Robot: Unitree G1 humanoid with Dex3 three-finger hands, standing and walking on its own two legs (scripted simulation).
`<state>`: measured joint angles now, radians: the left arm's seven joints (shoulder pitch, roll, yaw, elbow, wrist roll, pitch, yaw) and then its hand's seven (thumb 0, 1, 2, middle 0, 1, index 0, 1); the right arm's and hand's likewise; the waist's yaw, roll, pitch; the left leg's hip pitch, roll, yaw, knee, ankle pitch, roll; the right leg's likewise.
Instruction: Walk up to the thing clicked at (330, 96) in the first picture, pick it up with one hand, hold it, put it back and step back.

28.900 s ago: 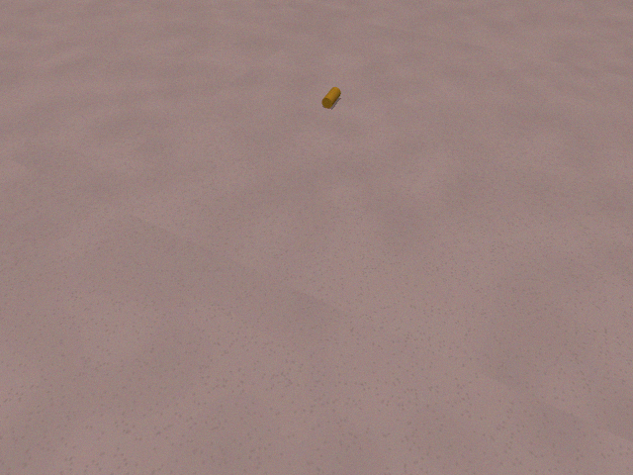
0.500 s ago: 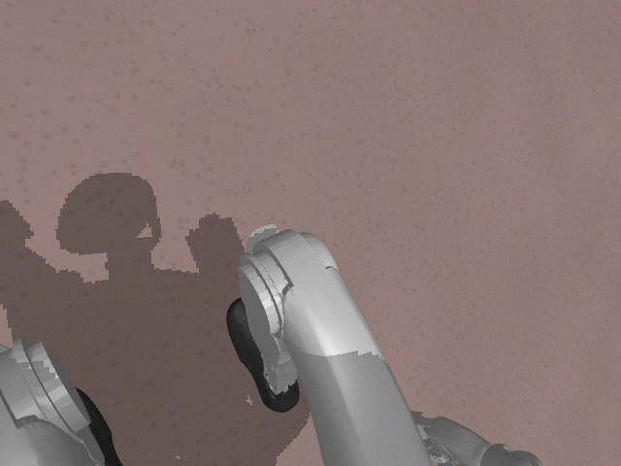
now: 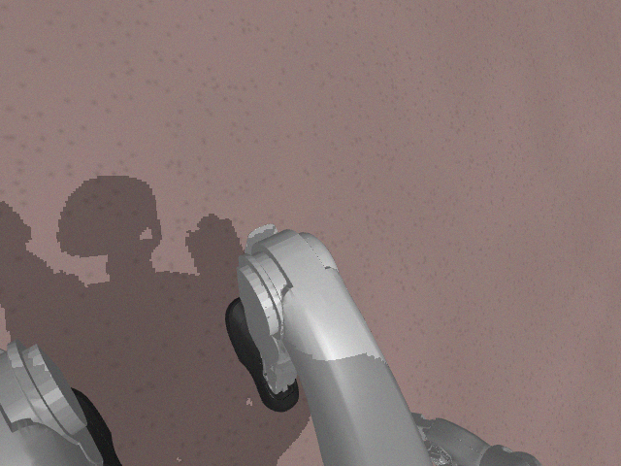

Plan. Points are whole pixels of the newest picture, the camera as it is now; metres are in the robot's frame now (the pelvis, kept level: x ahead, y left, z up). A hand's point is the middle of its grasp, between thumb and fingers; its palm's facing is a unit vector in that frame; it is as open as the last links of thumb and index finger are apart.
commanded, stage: close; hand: left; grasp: from above
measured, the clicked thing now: out of the picture +0.45 +0.34 -0.28
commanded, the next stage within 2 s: settle in 0.84 s
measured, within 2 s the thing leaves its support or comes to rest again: leaves its support in 1.30 s
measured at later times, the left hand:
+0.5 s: hand out of the picture +0.45 +0.32 -0.24, palm faces +0.06 -0.48 -0.87, open 9.7 cm
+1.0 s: hand out of the picture +0.44 +0.32 -0.24, palm faces +0.06 -0.48 -0.87, open 9.6 cm
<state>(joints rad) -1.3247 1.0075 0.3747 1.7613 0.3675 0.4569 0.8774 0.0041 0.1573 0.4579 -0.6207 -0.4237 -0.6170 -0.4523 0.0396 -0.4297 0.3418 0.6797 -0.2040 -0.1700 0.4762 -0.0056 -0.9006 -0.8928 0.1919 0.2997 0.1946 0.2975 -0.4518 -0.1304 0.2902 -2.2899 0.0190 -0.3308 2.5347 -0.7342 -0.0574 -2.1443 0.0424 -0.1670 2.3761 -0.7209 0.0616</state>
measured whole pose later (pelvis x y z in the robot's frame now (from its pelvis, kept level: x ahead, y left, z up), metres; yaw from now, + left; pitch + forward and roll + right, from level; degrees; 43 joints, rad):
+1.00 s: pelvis +0.00 +0.00 +0.00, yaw +0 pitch +26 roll -14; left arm -1.33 1.01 0.36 1.78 0.38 0.45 0.87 -0.01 0.19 0.35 -0.70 -0.30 -0.69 -0.33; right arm 0.03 -0.43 0.34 0.70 -0.21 -0.18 0.48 -0.01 -0.90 -0.89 0.19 0.30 0.19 0.30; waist -0.45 -0.13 0.29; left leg -2.29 0.02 -0.33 2.54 -0.73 -0.06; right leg -2.14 0.03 -0.17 2.38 -0.72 0.06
